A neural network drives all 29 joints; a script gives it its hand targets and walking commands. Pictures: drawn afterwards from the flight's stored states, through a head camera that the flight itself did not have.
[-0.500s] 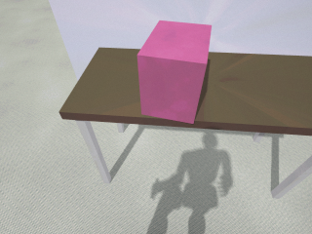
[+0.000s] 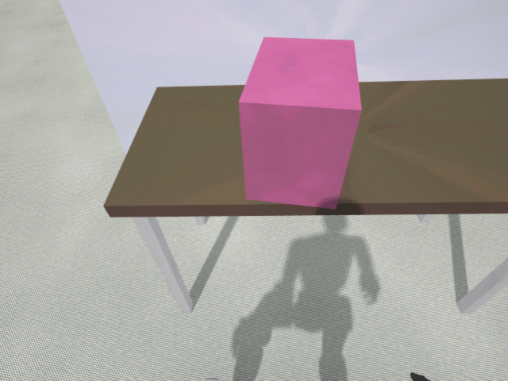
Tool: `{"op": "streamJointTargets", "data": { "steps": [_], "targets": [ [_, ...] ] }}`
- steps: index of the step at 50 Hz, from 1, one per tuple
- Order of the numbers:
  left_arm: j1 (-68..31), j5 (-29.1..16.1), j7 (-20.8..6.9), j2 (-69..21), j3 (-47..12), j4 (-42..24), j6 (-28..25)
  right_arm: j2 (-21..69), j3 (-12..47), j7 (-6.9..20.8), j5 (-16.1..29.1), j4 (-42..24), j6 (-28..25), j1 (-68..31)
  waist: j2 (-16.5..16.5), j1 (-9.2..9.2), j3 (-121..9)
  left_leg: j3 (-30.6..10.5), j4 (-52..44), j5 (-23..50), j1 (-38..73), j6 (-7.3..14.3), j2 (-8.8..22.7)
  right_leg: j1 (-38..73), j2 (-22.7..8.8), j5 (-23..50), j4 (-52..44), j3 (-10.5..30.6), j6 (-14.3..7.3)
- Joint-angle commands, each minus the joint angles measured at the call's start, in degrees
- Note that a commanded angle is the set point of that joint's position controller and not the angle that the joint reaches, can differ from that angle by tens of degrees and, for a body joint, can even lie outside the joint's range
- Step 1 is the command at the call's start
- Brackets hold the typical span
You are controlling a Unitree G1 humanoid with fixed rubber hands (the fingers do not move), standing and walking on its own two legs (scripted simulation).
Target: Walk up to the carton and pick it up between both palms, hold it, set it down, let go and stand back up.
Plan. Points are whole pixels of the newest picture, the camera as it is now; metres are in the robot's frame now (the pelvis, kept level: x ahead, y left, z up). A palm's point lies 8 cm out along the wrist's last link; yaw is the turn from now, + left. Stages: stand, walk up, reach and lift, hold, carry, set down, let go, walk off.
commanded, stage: walk up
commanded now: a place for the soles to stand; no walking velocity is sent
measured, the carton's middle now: (298, 121) +0.64 -0.07 +0.07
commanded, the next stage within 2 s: none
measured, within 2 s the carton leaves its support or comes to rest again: neither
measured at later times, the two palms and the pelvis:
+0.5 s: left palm (130, 296) +0.32 +0.28 -0.12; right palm out of the picture +0.05 -0.13 -0.13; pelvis +0.16 +0.09 -0.01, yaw -10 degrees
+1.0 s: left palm (106, 282) +0.35 +0.35 -0.13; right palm (353, 376) +0.18 -0.14 -0.11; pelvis +0.18 +0.13 -0.01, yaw -17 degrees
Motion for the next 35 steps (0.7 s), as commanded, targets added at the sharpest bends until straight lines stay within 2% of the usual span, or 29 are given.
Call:
{"op": "streamJointTargets", "data": {
  "steps": [1, 2, 3, 4, 5, 6, 7, 8, 9, 10, 12, 15, 17, 19, 20, 22, 23, 24, 25, 26, 27, 28, 29, 30, 32, 33, 35],
  "targets": [
    [-11.1, 1.8, -1.0, 10.4, 1.5, -7.4, 0.1, -1.8, -0.8, -1.2, 0.8, -0.5, -0.9, 11.2, -9.5, -8.31, 2.0, 5.6, -11.4, 6.0, 26.6, 1.0, -2.0, -23.0, -3.6, -21.0, -1.8, 4.9, -6.1],
    [-9.2, 2.6, -1.2, 7.4, 0.5, -7.4, 0.9, -4.4, -2.1, -2.0, 0.8, 2.0, -1.0, 16.6, -1.0, -10.14, 0.3, 6.4, -13.2, 2.0, 31.2, 0.7, -4.0, -25.0, 0.2, -24.6, 9.4, 3.3, -5.1],
    [-5.7, 2.6, -1.6, 2.5, -1.4, -7.3, 1.5, -7.1, -2.8, -2.7, 0.5, 3.0, -1.2, 21.0, 10.8, -11.66, -0.9, -0.3, -18.3, -8.1, 31.7, 0.4, 0.3, -28.0, 5.9, -26.1, 26.5, -1.6, -3.9],
    [-3.6, 2.4, -2.0, -2.6, -3.5, -9.1, 1.6, -9.3, -2.1, -3.3, 0.5, 1.4, -1.5, 21.7, 18.9, -10.49, 2.8, -23.9, -28.3, -26.9, 24.7, 0.8, 12.5, -34.5, 9.9, -25.4, 42.0, 0.2, -2.0],
    [2.6, 0.4, -1.4, -0.2, -2.8, -10.9, 1.6, -14.6, -2.3, -3.7, 2.3, -0.8, -1.3, 14.1, 17.6, -4.29, 6.0, -42.8, -43.3, -38.3, 17.8, 5.6, 20.6, -34.3, 5.9, -22.0, 46.0, -0.1, -2.0],
    [-0.4, 0.7, -1.1, 3.7, -2.3, -11.4, 1.1, -14.2, -2.3, -3.8, 3.9, -1.4, -1.5, 10.1, 13.4, -3.4, 10.2, -47.3, -48.7, -41.1, 12.7, 7.1, 21.3, -33.3, 3.5, -16.4, 49.3, 0.2, -1.9],
    [-3.8, 1.1, -1.2, 5.4, -1.9, -11.0, 0.7, -11.2, -1.1, -3.6, 4.4, -0.7, -1.9, 8.2, 8.8, -2.68, 14.6, -41.0, -47.0, -36.7, 9.9, 7.4, 19.4, -33.4, 1.9, -10.5, 48.9, -0.1, -1.8],
    [-4.5, 0.8, -1.5, 5.8, -1.7, -10.1, 0.6, -8.9, -0.6, -3.6, 3.6, -0.1, -2.3, 7.0, 5.5, -2.06, 16.2, -30.2, -43.3, -29.4, 9.3, 7.8, 16.6, -31.9, 0.1, -6.2, 45.1, -1.4, -1.4],
    [-4.7, -0.1, -1.9, 6.1, -1.5, -9.3, 0.6, -6.7, 0.1, -3.7, 2.4, 0.5, -2.5, 6.3, 3.7, -2.1, 14.9, -19.9, -40.0, -20.7, 9.8, 7.9, 13.2, -29.0, 0.5, -4.6, 39.6, -1.8, -1.4],
    [-4.6, -0.4, -2.5, 5.6, -1.5, -9.0, 0.5, -4.6, 0.8, -3.8, 1.7, 1.8, -2.9, 7.2, 2.6, -2.32, 12.9, -13.3, -38.1, -13.2, 10.1, 8.1, 10.7, -26.2, 1.6, -2.8, 37.6, -2.0, -1.4],
    [-4.8, 0.2, -3.5, 4.1, -1.8, -9.3, 0.5, -1.8, 1.8, -3.6, 1.2, 4.6, -3.7, 12.2, 1.7, -2.59, 9.0, -8.8, -36.3, -3.5, 14.4, 8.3, 9.5, -24.8, 3.5, 0.3, 37.6, -3.4, -1.5],
    [-8.0, 0.8, -3.6, 2.8, -2.4, -11.0, 0.7, -1.6, 2.2, -3.7, 1.4, 6.4, -4.6, 15.1, 2.4, -3.09, 5.2, -3.1, -32.8, 12.4, 23.9, 8.8, 10.1, -28.8, 4.4, 6.2, 32.0, -5.2, -1.4],
    [-13.5, 0.6, -3.4, 1.5, -3.1, -13.1, 0.6, -1.5, 2.5, -4.0, 1.3, 6.6, -4.6, 15.6, 3.5, -4.45, 4.8, 0.8, -30.3, 23.2, 25.4, 8.3, 9.5, -27.7, 4.2, 9.3, 24.6, -8.0, -1.3],
    [-18.3, 0.2, -3.1, -0.5, -4.1, -14.3, 0.6, -1.4, 3.0, -4.4, 1.2, 6.4, -4.2, 15.8, 4.7, -5.31, 4.9, 5.5, -26.7, 33.6, 23.5, 7.3, 7.5, -22.4, 4.9, 12.1, 16.1, -12.2, -1.3],
    [-19.3, 0.2, -3.0, -1.2, -4.4, -14.1, 0.6, -1.9, 2.9, -4.6, 1.0, 6.3, -3.9, 16.5, 5.3, -5.83, 4.5, 6.7, -25.0, 35.5, 23.3, 6.9, 6.9, -19.8, 5.7, 13.4, 13.0, -13.8, -1.2],
    [-17.4, 0.6, -2.5, -1.3, -4.6, -12.6, 0.7, -3.5, 2.7, -5.1, 1.3, 6.5, -2.8, 18.0, 5.8, -6.11, 2.7, 6.4, -20.6, 33.9, 22.3, 6.6, 7.2, -12.8, 6.5, 16.1, 9.1, -15.3, -1.8],
    [-14.9, 0.9, -2.3, -0.7, -4.3, -11.3, 0.9, -4.0, 2.7, -5.3, 1.5, 6.4, -2.5, 18.0, 4.9, -4.99, 1.9, 5.9, -18.3, 32.7, 21.4, 6.1, 8.0, -8.9, 6.2, 18.1, 6.6, -14.5, -2.5],
    [-11.3, 1.1, -1.9, 0.5, -3.8, -9.9, 0.7, -4.3, 3.0, -5.3, 1.8, 6.0, -2.3, 17.2, 3.1, -2.99, 0.4, 6.4, -13.8, 32.4, 19.8, 5.1, 7.2, -3.1, 6.3, 21.9, 2.4, -13.8, -3.7],
    [-7.4, 1.2, -1.5, 2.9, -3.1, -8.6, 0.5, -4.0, 3.5, -5.2, 2.1, 5.7, -2.3, 18.0, 0.2, -1.04, -2.1, 7.6, -7.3, 30.6, 17.5, 4.1, 5.7, 3.2, 4.5, 27.3, -0.2, -11.2, -5.4],
    [-2.5, 1.8, -1.1, 5.7, -1.9, -7.7, 0.5, -2.8, 4.1, -5.1, 2.5, 5.0, -2.3, 19.2, -3.1, 0.97, -7.0, 9.2, 3.0, 20.2, 10.0, 2.7, 2.9, 13.4, -4.0, 38.6, 3.9, -1.6, -9.1],
    [2.8, 0.9, -0.9, 7.7, -0.8, -7.0, 1.0, 0.6, 5.5, -5.4, 2.8, 4.3, -1.3, 23.4, -9.9, 2.19, -14.5, 7.7, 19.2, -9.8, 4.6, 1.1, -1.8, 20.0, -17.9, 40.5, 5.6, 16.7, -18.2],
    [1.1, -2.1, -0.3, 8.0, -0.7, -7.6, 1.3, 0.0, 5.2, -5.8, 3.0, 3.9, -0.1, 22.7, -7.7, 1.53, -14.0, 2.7, 20.4, -19.4, 3.1, 1.3, -2.4, 16.2, -20.3, 33.1, 0.9, 23.2, -22.0],
    [-3.7, -3.5, 0.4, 7.2, -0.9, -9.0, 1.8, -1.9, 4.6, -5.9, 2.8, 2.9, 0.5, 17.7, -7.8, 1.27, -11.8, 0.9, 20.6, -18.0, 3.1, 2.1, -0.9, 10.8, -18.0, 27.0, -3.0, 20.9, -20.8],
    [-8.4, -3.3, 0.7, 4.9, -1.6, -9.9, 2.2, -1.8, 4.2, -5.6, 2.7, 1.4, 0.6, 13.6, -6.7, 0.5, -7.8, -0.3, 19.8, -17.1, 3.3, 2.4, -0.6, 4.9, -14.8, 25.3, -5.0, 16.4, -18.2],
    [-14.1, -2.7, 0.5, 3.2, -2.5, -10.4, 2.1, 0.5, 4.5, -5.4, 2.6, 1.3, 0.8, 10.6, -5.0, -2.57, 0.4, -0.5, 10.3, -15.8, 7.5, 2.3, -0.2, -7.8, -10.5, 25.3, -6.2, 8.6, -14.6],
    [-15.8, -2.4, 0.2, 3.9, -2.4, -10.0, 2.1, 1.0, 4.5, -5.3, 2.5, 1.5, 0.7, 10.7, -5.6, -3.55, 1.8, 0.9, 7.4, -13.7, 10.8, 2.3, -1.4, -12.2, -8.0, 25.7, -6.1, 5.4, -13.7],
    [-16.3, -1.2, -0.3, 5.9, -1.5, -9.3, 2.6, 0.6, 3.8, -5.4, 2.8, 1.5, 0.2, 10.8, -7.6, -3.29, 1.0, 3.9, 4.6, -12.0, 11.5, 2.2, -3.8, -11.9, -5.4, 27.8, -4.4, 2.8, -14.0]
  ]
}}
